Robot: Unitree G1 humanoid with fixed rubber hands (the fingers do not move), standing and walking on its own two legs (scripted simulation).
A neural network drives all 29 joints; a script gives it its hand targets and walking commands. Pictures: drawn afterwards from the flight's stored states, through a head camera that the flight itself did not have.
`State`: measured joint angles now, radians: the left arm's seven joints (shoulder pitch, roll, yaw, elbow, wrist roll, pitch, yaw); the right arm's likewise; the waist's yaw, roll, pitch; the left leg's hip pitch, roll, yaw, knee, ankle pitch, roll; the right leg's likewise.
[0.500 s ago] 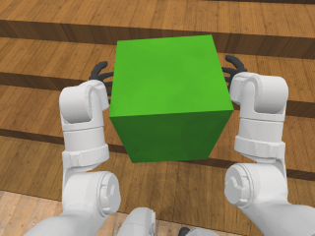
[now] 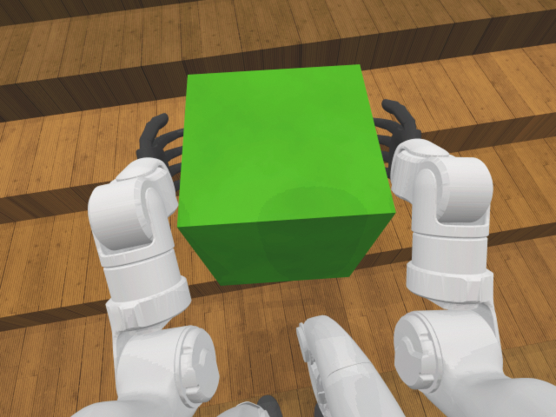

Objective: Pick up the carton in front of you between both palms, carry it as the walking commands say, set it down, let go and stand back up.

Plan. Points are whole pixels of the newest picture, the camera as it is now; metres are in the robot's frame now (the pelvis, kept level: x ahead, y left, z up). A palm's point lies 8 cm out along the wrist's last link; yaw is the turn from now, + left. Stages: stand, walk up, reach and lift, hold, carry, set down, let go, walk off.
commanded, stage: carry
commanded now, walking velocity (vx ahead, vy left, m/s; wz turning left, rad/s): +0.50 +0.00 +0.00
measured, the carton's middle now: (280, 190) +0.39 -0.06 +0.05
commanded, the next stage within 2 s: none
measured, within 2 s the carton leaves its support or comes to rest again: neither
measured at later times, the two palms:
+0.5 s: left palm out of the picture +0.64 +0.19 +0.32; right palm out of the picture +0.70 -0.10 +0.32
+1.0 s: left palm out of the picture +0.96 +0.20 +0.39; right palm out of the picture +0.93 -0.09 +0.38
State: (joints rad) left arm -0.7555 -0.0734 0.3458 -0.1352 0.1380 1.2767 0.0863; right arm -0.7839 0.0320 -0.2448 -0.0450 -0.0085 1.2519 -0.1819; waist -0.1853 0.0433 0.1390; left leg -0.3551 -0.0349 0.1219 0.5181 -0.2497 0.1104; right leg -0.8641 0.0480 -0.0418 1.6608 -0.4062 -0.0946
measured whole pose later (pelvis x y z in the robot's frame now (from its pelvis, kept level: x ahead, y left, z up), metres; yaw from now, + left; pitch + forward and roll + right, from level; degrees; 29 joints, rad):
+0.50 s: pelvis +0.29 -0.04 +0.13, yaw +4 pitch +3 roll +0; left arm -1.00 0.05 0.24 0.21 -0.02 1.34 0.20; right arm -0.97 -0.02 -0.39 0.11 -0.13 1.40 -0.10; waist 0.17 -0.01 0.03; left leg -0.92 0.02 0.04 1.61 -0.30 0.12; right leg -0.36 0.01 -0.15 0.56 -0.26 -0.09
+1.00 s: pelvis +0.56 +0.08 +0.25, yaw +1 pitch +3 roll +1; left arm -0.83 -0.01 0.36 -0.01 0.11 1.35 0.09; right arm -0.83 0.02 -0.23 0.05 -0.01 1.31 -0.18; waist -0.13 -0.02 0.11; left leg -0.49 0.00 0.17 0.65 -0.22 0.09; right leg -0.81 0.02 -0.02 1.62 -0.32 -0.10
